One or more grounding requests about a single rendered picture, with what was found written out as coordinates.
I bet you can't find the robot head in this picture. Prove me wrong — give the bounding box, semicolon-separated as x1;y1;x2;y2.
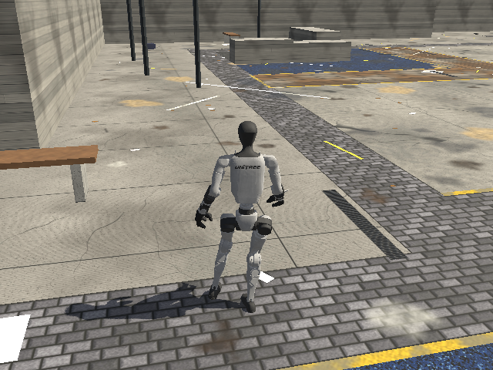
234;121;260;157

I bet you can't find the robot left forearm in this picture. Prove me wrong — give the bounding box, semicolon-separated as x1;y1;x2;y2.
198;185;215;214

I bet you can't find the robot right upper arm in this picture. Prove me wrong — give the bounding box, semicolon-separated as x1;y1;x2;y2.
263;154;283;195

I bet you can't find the robot left hand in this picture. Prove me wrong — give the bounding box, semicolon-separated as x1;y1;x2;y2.
195;210;213;229

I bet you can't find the robot right hand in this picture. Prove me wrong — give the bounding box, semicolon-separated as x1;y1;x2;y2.
267;195;284;207

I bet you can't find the robot left upper arm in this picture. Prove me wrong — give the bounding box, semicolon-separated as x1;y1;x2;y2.
208;154;232;197

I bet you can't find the robot left shin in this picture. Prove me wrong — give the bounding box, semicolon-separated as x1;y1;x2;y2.
212;239;228;290

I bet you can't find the robot right forearm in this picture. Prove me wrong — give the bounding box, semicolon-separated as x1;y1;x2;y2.
274;184;284;201

